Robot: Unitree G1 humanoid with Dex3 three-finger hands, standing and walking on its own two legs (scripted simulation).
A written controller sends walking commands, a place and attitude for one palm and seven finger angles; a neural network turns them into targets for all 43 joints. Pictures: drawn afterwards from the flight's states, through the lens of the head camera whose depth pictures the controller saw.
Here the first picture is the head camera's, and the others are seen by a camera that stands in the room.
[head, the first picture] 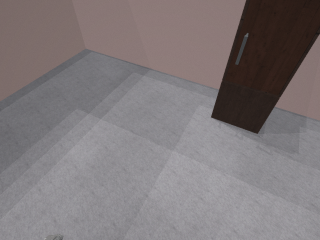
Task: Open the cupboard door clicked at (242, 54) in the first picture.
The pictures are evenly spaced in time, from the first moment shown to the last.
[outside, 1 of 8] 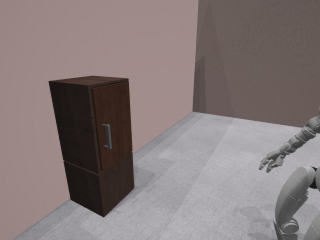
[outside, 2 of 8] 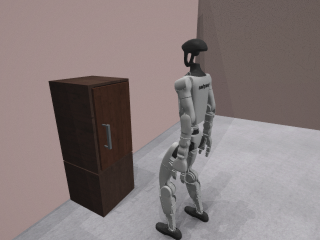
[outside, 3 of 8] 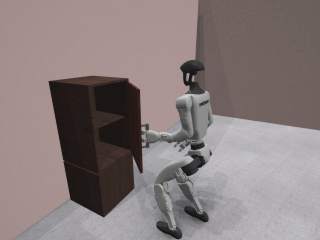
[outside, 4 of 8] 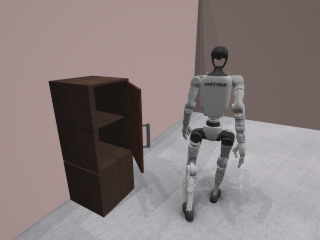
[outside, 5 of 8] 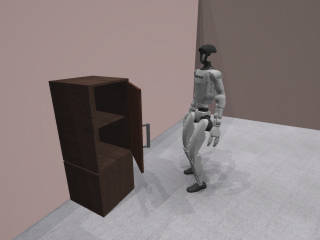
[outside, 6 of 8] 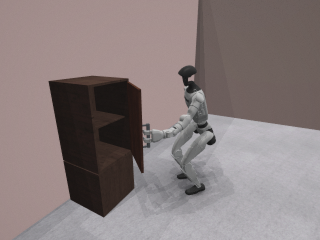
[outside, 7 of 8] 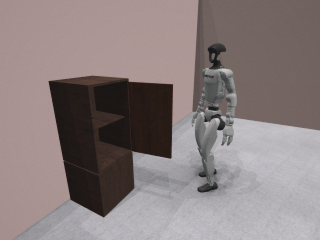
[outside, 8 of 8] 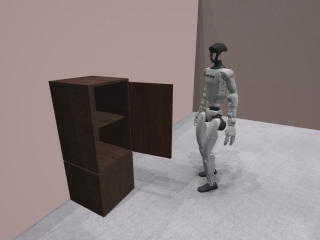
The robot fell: no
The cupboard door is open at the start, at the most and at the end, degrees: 0 98 98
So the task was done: yes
